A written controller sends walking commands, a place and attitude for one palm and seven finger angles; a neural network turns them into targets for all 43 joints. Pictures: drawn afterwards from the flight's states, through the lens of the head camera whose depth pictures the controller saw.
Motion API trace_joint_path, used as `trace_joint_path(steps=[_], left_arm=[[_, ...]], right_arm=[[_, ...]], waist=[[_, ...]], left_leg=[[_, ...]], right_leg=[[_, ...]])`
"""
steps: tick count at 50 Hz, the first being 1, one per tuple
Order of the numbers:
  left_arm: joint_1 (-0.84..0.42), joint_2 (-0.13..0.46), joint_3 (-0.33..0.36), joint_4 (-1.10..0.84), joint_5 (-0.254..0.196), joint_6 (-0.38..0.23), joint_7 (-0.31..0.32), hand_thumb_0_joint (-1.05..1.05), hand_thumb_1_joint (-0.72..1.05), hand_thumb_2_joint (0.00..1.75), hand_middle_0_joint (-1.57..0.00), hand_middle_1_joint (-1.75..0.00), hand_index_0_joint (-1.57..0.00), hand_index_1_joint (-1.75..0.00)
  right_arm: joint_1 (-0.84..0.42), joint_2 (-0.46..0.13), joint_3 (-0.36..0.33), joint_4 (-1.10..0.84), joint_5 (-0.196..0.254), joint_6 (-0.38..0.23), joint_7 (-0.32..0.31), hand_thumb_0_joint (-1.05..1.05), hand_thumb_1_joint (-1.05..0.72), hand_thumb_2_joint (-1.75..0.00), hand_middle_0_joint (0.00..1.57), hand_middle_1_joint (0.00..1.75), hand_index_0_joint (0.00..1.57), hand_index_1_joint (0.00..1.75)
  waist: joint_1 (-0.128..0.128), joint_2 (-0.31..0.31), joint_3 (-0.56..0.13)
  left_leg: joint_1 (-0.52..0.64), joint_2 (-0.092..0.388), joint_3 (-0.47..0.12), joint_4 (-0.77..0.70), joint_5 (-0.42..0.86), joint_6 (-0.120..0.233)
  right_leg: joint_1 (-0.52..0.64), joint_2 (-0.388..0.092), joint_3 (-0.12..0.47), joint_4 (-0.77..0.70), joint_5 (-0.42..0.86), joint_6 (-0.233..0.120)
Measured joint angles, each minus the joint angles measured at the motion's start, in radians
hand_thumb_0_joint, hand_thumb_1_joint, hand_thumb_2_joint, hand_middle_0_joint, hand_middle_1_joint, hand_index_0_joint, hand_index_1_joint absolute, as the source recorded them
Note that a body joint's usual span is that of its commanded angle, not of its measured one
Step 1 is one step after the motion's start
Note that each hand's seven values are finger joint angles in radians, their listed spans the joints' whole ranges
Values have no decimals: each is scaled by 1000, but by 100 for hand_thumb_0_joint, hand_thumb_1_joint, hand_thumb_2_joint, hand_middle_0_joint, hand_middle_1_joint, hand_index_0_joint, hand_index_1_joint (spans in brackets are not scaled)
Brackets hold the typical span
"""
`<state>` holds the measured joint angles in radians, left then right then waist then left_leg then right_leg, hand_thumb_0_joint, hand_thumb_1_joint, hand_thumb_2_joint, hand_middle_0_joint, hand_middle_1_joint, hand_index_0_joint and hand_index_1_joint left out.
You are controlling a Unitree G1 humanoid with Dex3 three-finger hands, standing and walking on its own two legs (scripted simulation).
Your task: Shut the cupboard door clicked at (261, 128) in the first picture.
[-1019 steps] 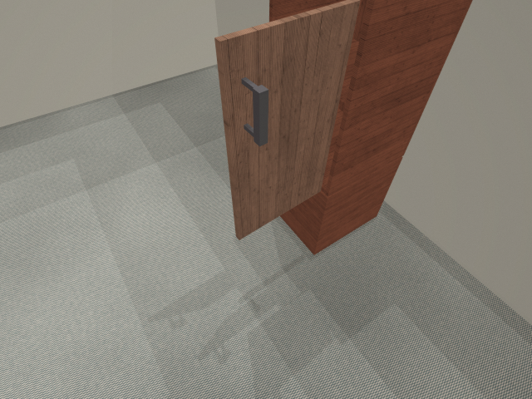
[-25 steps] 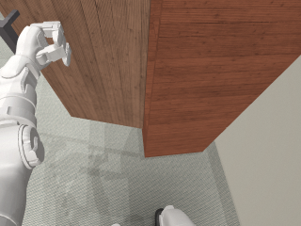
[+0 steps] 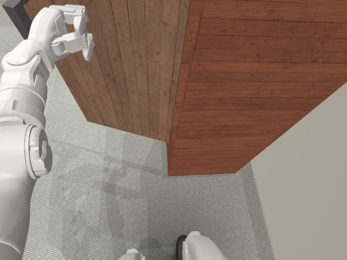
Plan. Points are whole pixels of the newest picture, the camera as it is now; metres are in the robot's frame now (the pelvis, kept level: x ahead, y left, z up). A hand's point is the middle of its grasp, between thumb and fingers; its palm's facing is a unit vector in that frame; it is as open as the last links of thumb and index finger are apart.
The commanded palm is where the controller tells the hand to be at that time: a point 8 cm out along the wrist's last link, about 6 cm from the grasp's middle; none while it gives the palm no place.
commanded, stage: pull the fist back off the door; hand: left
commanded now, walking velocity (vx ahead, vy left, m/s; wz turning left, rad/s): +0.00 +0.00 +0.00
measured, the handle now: (35, 27) +0.59 +0.23 +0.15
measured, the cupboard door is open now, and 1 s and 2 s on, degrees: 72 64 64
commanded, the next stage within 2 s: draw the hand back to the body in 0.86 s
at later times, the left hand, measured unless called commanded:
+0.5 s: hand (100, 41) +0.54 +0.10 +0.15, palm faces +0.02 -1.00 +0.01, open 3.1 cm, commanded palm +0.49 +0.16 +0.15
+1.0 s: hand (92, 64) +0.47 +0.11 +0.15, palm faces +0.01 -1.00 +0.00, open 3.1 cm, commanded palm +0.44 +0.16 +0.15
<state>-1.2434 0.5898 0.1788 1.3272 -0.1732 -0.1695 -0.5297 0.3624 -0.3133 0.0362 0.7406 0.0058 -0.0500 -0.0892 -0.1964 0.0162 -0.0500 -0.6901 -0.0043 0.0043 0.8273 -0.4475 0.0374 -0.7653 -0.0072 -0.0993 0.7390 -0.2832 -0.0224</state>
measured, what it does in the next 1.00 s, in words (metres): stands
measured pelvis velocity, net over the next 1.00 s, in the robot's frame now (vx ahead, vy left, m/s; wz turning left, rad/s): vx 0.00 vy -0.01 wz -0.01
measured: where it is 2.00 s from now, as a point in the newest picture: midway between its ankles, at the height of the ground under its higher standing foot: outside the picture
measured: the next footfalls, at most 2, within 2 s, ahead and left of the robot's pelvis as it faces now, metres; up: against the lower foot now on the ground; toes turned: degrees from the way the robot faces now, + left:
none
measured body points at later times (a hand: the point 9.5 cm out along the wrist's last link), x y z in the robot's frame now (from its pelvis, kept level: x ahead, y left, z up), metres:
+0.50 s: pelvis +0.01 -0.01 +0.01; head +0.10 -0.02 +0.45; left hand +0.53 +0.15 +0.15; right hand -0.07 -0.25 -0.11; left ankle -0.04 +0.09 -0.70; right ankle +0.03 -0.11 -0.70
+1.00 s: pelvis +0.00 -0.01 +0.02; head +0.05 -0.02 +0.47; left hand +0.46 +0.16 +0.16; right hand +0.10 -0.27 -0.09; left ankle -0.04 +0.09 -0.70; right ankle +0.03 -0.11 -0.70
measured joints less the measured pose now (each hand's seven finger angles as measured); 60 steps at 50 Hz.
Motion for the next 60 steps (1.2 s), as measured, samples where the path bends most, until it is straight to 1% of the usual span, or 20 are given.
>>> trace_joint_path(steps=[1,2,4,5,7,8,10,12,16,19,25,29,34,38,43,47,50,52,56,60], left_arm=[[-7,-13,28,5,-1,10,22,3,91,100,-130,-150,-130,-150],[-14,-33,65,9,-3,18,76,4,89,99,-130,-150,-130,-150],[-24,-76,117,5,9,23,224,4,82,96,-130,-150,-130,-150],[-27,-99,133,-3,26,18,306,4,79,94,-130,-150,-130,-150],[-27,-133,145,-19,83,-12,453,3,76,92,-130,-150,-130,-150],[-24,-140,146,-21,112,-31,502,3,76,92,-130,-150,-130,-150],[-12,-140,139,-19,154,-63,553,2,79,93,-130,-150,-130,-150],[3,-133,144,-9,168,-81,554,1,83,94,-130,-150,-129,-150],[52,-123,167,-2,149,-85,507,0,89,94,-130,-150,-129,-150],[111,-134,197,-31,127,-100,484,1,91,93,-130,-150,-129,-150],[249,-175,218,-136,112,-129,475,1,91,92,-130,-150,-130,-150],[344,-214,200,-224,91,-130,469,1,90,91,-130,-150,-130,-150],[430,-264,141,-318,65,-115,465,2,90,90,-130,-150,-130,-150],[459,-301,98,-355,51,-97,467,2,90,90,-130,-150,-130,-150],[474,-328,58,-376,44,-83,472,2,90,90,-130,-150,-130,-150],[441,-342,31,-347,44,-77,477,2,90,90,-131,-150,-130,-150],[409,-343,28,-313,45,-76,481,2,90,90,-131,-150,-130,-150],[404,-343,43,-311,50,-81,479,2,90,90,-131,-150,-130,-150],[490,-339,64,-408,44,-85,462,2,90,90,-130,-150,-130,-150],[628,-347,67,-559,15,-43,437,2,90,90,-130,-150,-130,-150]], right_arm=[[2,-1,-2,-5,0,-2,1,0,-91,-90,21,30,20,30],[7,-2,-4,-13,0,-4,5,0,-91,-90,21,30,20,30],[19,5,-8,-31,-10,-9,26,0,-91,-90,21,30,20,30],[27,11,-9,-40,-20,-12,42,0,-91,-90,21,30,20,30],[42,23,-9,-56,-41,-15,76,0,-91,-90,21,30,20,30],[47,30,-8,-61,-49,-13,91,0,-91,-90,21,30,20,30],[59,44,-4,-66,-56,-4,113,0,-91,-90,21,30,20,30],[74,56,-1,-64,-54,9,122,0,-91,-90,21,30,20,30],[114,64,2,-57,-40,33,119,0,-91,-90,21,30,20,30],[144,60,-2,-57,-33,45,113,0,-91,-90,21,30,20,30],[166,47,-23,-68,-20,64,107,1,-91,-90,21,30,20,30],[145,43,-39,-72,-9,70,99,1,-91,-90,21,30,20,30],[86,40,-50,-74,5,63,84,1,-91,-90,21,30,20,30],[26,37,-50,-78,14,50,73,1,-91,-90,20,30,20,30],[-40,41,-42,-93,22,32,64,1,-91,-90,20,30,20,30],[-73,51,-29,-98,25,20,60,1,-91,-90,20,30,20,30],[-85,61,-17,-95,24,14,60,1,-91,-90,20,30,20,30],[-81,67,-12,-96,21,11,62,1,-91,-90,20,30,20,30],[-48,72,-12,-104,25,19,66,1,-91,-90,21,30,20,30],[-11,70,-16,-104,37,35,64,1,-91,-90,21,30,20,30]], waist=[[1,6,-2],[2,13,-5],[2,18,-12],[1,19,-17],[-6,20,-25],[-11,20,-28],[-20,19,-31],[-24,20,-30],[-23,30,-28],[-16,37,-28],[5,38,-28],[29,33,-27],[63,25,-26],[89,22,-24],[112,19,-24],[124,17,-18],[124,13,-16],[124,10,-18],[126,21,-27],[135,32,-25]], left_leg=[[-10,1,-4,6,-1,0],[-20,2,-8,10,-1,-1],[-34,2,-12,10,4,-3],[-41,1,-14,8,7,-3],[-53,0,-14,7,12,-4],[-56,0,-12,7,13,-5],[-53,2,-5,2,15,-6],[-39,5,4,-8,17,-7],[10,15,23,-43,22,-7],[54,21,39,-72,25,-8],[129,28,61,-117,29,-10],[176,29,63,-142,34,-12],[224,25,51,-165,42,-14],[254,18,39,-175,47,-14],[282,9,31,-185,54,-12],[286,0,22,-182,58,-12],[280,-4,21,-179,61,-11],[276,-5,25,-179,62,-11],[295,0,44,-194,63,-11],[345,4,55,-227,69,-10]], right_leg=[[-6,1,-4,0,1,0],[-11,2,-8,-3,3,1],[-21,1,-12,-9,9,2],[-27,0,-13,-11,12,2],[-40,-1,-14,-10,16,1],[-45,-1,-12,-8,16,1],[-47,1,-6,-8,18,-1],[-39,6,3,-14,21,-3],[-1,18,23,-42,31,-5],[34,28,38,-65,37,-5],[94,39,60,-94,40,-7],[136,41,62,-111,41,-8],[189,37,52,-131,42,-9],[223,30,41,-139,41,-9],[250,19,34,-139,38,-7],[257,10,26,-132,36,-6],[249,5,25,-124,36,-6],[242,5,29,-120,36,-6],[250,12,47,-127,40,-6],[293,19,59,-153,47,-5]])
